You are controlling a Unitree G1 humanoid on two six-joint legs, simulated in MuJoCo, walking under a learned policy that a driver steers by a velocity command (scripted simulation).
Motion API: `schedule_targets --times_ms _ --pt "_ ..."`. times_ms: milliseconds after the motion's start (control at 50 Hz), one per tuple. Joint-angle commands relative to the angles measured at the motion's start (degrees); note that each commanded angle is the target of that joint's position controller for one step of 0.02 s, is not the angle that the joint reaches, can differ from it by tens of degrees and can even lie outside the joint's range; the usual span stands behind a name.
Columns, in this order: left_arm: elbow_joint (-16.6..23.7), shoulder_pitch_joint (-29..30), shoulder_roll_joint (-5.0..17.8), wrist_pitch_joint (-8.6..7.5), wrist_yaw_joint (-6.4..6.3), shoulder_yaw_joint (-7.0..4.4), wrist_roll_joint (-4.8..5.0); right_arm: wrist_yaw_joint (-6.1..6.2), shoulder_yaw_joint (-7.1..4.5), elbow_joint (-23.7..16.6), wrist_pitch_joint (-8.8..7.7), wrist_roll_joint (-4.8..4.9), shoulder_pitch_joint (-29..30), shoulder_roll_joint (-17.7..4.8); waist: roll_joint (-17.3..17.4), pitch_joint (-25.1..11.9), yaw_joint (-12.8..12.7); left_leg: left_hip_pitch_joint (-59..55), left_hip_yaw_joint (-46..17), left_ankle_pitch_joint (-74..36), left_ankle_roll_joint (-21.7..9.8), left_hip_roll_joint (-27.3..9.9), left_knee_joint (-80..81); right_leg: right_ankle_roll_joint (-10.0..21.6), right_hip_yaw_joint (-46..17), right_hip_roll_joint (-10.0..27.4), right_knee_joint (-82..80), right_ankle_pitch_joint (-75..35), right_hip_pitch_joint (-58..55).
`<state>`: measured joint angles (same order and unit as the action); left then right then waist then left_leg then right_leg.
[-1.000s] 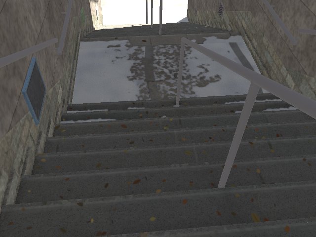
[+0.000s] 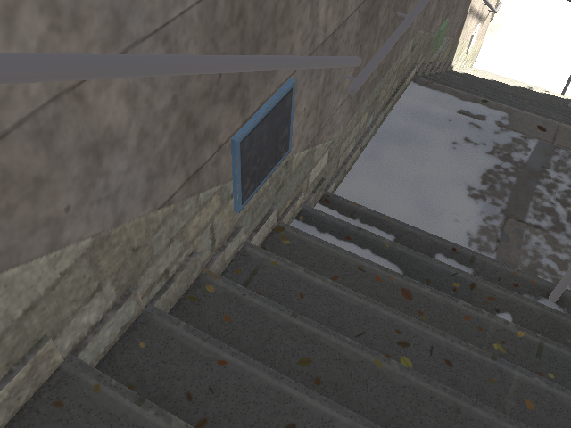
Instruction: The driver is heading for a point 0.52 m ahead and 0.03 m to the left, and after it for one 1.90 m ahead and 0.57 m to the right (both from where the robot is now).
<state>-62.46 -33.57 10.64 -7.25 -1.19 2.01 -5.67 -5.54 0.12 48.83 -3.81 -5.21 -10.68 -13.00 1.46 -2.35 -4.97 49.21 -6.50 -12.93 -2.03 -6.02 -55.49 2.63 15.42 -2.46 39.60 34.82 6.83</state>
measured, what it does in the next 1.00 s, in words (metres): goes down: left foot 0.16 m lower, then right foot 0.16 m lower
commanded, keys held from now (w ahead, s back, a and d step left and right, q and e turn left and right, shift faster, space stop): w+q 0.28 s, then w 0.14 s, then w+e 0.58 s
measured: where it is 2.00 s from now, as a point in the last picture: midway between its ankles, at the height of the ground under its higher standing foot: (344, 324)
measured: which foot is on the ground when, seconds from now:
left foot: up 0.00-0.20, down 0.22-0.74, up 0.76-1.00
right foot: down 0.00-0.24, up 0.26-0.72, down 0.74-1.00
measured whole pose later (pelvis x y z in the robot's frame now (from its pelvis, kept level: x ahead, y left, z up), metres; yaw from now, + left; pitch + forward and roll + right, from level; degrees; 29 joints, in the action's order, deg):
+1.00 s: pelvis +0.62 +0.00 -0.30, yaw +0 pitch +2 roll -1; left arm -61.1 -29.6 9.3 -8.2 2.9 0.9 -4.4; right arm -4.3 1.7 44.2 -4.3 -7.3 -8.8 -11.7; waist 1.1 -1.6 -4.1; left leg 51.5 -0.8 -3.3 -1.1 -6.1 -69.8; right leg 6.4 -1.9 -7.3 42.6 26.1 18.4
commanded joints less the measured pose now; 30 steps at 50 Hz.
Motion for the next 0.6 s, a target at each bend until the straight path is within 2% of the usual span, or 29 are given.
schedule_targets --times_ms 20,60,80,100,120,140,160,180,200,220,240,260,280,300,320,340,360,380,400,420,440,460,480,500,520,540,560,580,600 --pt "1.02 -8.77 -2.26 -0.03 -1.4 1.67 0.35 -0.84 1.43 -3.3 -0.76 0.17 6.48 -0.78 -1.49 10.62 -1.86 18.94 2.4 -16.57 -0.63 -3.3 13.85 6.04 -13.64 16.41 -4.2 -39.14 -11.58" --pt "2.94 -2.26 1.56 -0.27 1.17 1.41 -0.65 -2.02 1.62 -4.91 0.09 0.59 9.3 -0.43 -3.12 10.6 0.69 -18.91 9.82 -17.39 -1.65 0.1 11.63 5.98 -6.52 12.64 -9.96 -28.23 20.02" --pt "3.35 -0.02 4.85 -0.56 1.8 0.64 -0.18 -2.24 0.62 -6.08 0.57 0.69 10.14 -3.13 -2.95 12.5 1.33 -21.83 9.96 -11.28 -1.13 0.99 10.47 5.58 -7.11 14.01 -10.5 -27.19 21.12" --pt "3.11 0.57 8.55 -1.07 1.79 -0.56 0.63 -2.12 0.05 -6.71 0.89 0.47 10.88 -4.82 -2.2 14.52 1.51 -18.96 8.89 -7.03 -0.91 0.53 13.72 4.99 -7.75 15.6 -8.51 -28.54 15.18" --pt "2.76 0.45 10.26 -1.14 1.26 -1.3 1.33 -1.87 -0.24 -6.63 0.97 -0.01 12.45 -5.94 -1.78 15.38 0.58 -14.5 9.09 -4.78 -1.1 0.17 19.6 4.21 -8.13 16.54 -5.5 -30.49 6.93" --pt "0.05 -2.35 9.74 -0.65 0.39 -1.42 0.94 -1.76 -0.03 -7.11 1.19 -1.14 15.0 -5.12 -2.72 16.07 -0.29 -11.72 9.63 -4.54 -1.97 -0.4 26.05 3.12 -8.38 17.2 -3.14 -35.31 -0.93" --pt "-1.72 -4.62 9.6 0.33 -0.14 -1.64 0.87 -1.71 0.1 -6.4 1.5 -1.78 15.29 -4.4 -0.98 16.03 -1.56 -9.88 9.13 -2.05 -2.3 -0.74 32.84 2.85 -9.57 18.49 0.53 -39.77 -8.26" --pt "-2.94 -6.11 9.86 1.35 0.16 -1.84 0.15 -1.08 0.08 -4.89 1.4 -1.81 11.93 -3.22 -3.13 14.27 -0.95 -13.87 9.68 0.41 -2.46 0.02 35.28 3.68 -10.42 18.85 4.41 -45.14 -12.05" --pt "-3.35 -4.92 9.64 2.32 1.44 -1.94 -1.21 0.05 -0.94 -1.43 0.97 -0.93 3.43 -4.83 -1.95 12.65 2.0 -26.05 11.09 -5.12 -3.08 0.93 37.61 3.83 -9.49 18.27 11.65 -45.81 -7.8" --pt "-2.95 -5.55 10.29 2.32 3.22 -2.14 -1.48 1.06 -3.61 3.55 -0.75 0.59 -10.23 -9.96 1.59 6.87 6.03 -47.48 16.93 -9.44 -4.03 5.82 34.61 2.22 -5.53 13.95 22.38 -47.78 0.92" --pt "-2.36 -7.56 8.66 1.88 4.78 -2.54 -1.45 1.36 -5.36 5.51 -1.36 -0.91 -20.3 -13.83 7.08 -2.55 8.23 -73.05 11.94 -23.26 -10.02 2.43 21.14 -1.15 -3.66 9.93 40.65 -29.81 19.87" --pt "0.78 -8.99 3.11 1.99 6.79 -1.46 -1.04 1.33 -5.98 9.14 0.39 -1.22 -32.08 -16.17 11.75 -23.22 9.16 -99.97 -6.12 -38.7 -24.2 -9.98 11.93 -6.34 -8.06 3.48 64.72 10.29 31.5" --pt "8.57 6.1 6.59 1.15 7.39 -2.42 2.21 1.95 -5.99 11.22 0.83 -1.36 -40.3 -13.11 4.97 -22.86 18.21 -102.95 -16.36 -26.29 -25.59 -12.94 18.46 -8.52 -14.74 1.14 69.95 11.81 45.01" --pt "16.37 22.14 5.94 -0.39 6.36 -1.93 4.39 2.95 -5.89 11.34 -0.23 0.27 -38.13 -11.81 3.86 -9.5 21.67 -92.86 -19.78 -4.03 -24.59 -15.45 24.77 -9.64 -16.68 3.92 68.7 13.37 60.96" --pt "16.56 24.26 6.25 -0.53 4.96 -2.06 4.86 2.5 -4.42 9.45 -0.61 1.8 -29.57 -7.31 -5.71 -3.58 16.67 -74.01 -17.12 8.23 -20.61 -14.96 29.81 -5.78 -18.09 8.83 56.85 6.18 55.39" --pt "14.78 18.45 7.59 -0.63 3.18 -2.65 3.05 1.23 -2.74 5.72 -1.23 1.32 -18.1 -3.94 -7.44 1.8 7.39 -51.83 -14.17 7.65 -19.65 -14.57 32.31 -3.88 -20.85 11.75 41.64 -6.09 43.51" --pt "13.04 14.91 7.3 -0.01 2.11 -2.97 0.78 1.17 -0.8 3.51 -2.34 1.55 -11.36 0.57 -4.54 7.57 2.09 -31.48 -12.25 9.03 -18.54 -14.0 35.32 -1.79 -22.09 14.6 32.3 -11.99 32.24" --pt "10.07 11.46 6.14 0.96 1.4 -3.19 0.48 1.4 -0.13 1.25 -3.15 1.7 -8.78 1.09 -2.7 8.08 1.18 -18.06 -8.3 12.49 -18.78 -12.16 42.18 -2.06 -21.91 15.12 21.06 -18.86 21.06" --pt "10.87 12.25 4.69 1.92 1.37 -2.89 0.37 1.44 -1.1 1.64 -3.57 2.56 -9.51 -3.11 2.43 9.31 0.19 -13.39 -8.83 15.05 -18.58 -10.12 42.49 -3.3 -19.44 12.74 19.18 -18.44 18.53" --pt "11.03 11.2 1.28 2.57 1.66 -1.38 0.72 1.34 -1.89 2.71 -4.18 2.46 -10.47 -5.78 0.74 4.5 -0.19 -8.4 -4.44 19.45 -16.5 -6.25 40.34 -3.05 -17.0 10.29 17.96 -21.64 10.37" --pt "8.66 4.56 -1.13 2.57 2.87 -0.2 0.0 1.0 -2.5 1.67 -4.6 0.48 -9.06 -7.76 0.19 4.4 -1.87 -0.72 -0.73 22.11 -15.19 -3.83 35.08 -2.17 -15.81 7.72 22.57 -35.77 3.52" --pt "10.17 10.26 0.11 2.65 3.64 -0.72 -0.07 2.5 -1.81 1.73 -5.45 -0.81 -8.23 -4.02 -0.97 4.41 0.15 -8.1 -2.97 22.43 -14.12 -4.42 30.78 -2.08 -22.85 10.16 17.21 -47.95 14.31" --pt "11.03 12.79 2.64 2.44 3.89 -1.29 0.32 3.58 -1.61 1.64 -5.61 -0.54 -9.25 -3.28 -1.92 2.08 2.15 -13.99 -2.2 24.62 -12.98 -4.46 27.0 -2.35 -23.66 10.28 10.18 -52.83 18.04" --pt "11.52 16.13 4.93 2.53 3.93 -1.54 1.46 4.0 -1.1 1.71 -5.35 -0.33 -9.92 -3.02 -0.72 2.45 3.05 -16.78 -1.63 28.28 -10.97 -4.16 23.4 -3.38 -24.64 11.42 2.87 -59.24 18.89" --pt "15.29 21.65 6.67 4.51 2.2 -3.05 5.27 6.14 -3.75 5.45 -3.87 10.45 -13.55 -4.54 3.5 -1.9 1.77 -20.3 0.17 26.4 -8.56 -1.77 24.88 -2.63 -19.6 6.98 2.02 -63.19 12.66" --pt "17.49 25.93 6.98 5.67 1.48 -3.07 5.25 6.9 -3.44 4.97 -3.04 9.98 -13.56 -5.02 4.64 -0.26 4.3 -20.89 0.57 26.67 -6.86 -1.9 22.57 -2.51 -20.06 6.33 1.53 -60.63 12.42" --pt "15.43 26.33 8.3 3.62 3.27 -2.66 1.35 5.06 0.09 4.78 -3.85 -0.99 -17.17 0.54 -0.31 11.45 6.13 -22.99 -3.15 32.86 -8.73 -8.42 17.16 -3.05 -23.1 11.54 -4.68 -51.72 23.69" --pt "15.49 26.79 7.93 2.26 3.37 -2.95 1.21 5.01 -0.7 6.63 -3.31 -1.38 -21.21 0.07 0.86 9.71 8.9 -27.56 -3.83 33.47 -10.01 -8.13 14.58 -3.66 -21.39 10.81 -7.29 -50.77 25.5" --pt "16.1 28.52 6.75 1.65 3.26 -2.6 1.17 5.45 -0.41 7.12 -2.68 -0.61 -23.37 0.21 1.84 9.06 10.4 -30.18 -4.75 33.62 -9.85 -8.17 12.76 -4.27 -21.77 11.29 -10.76 -51.33 25.45"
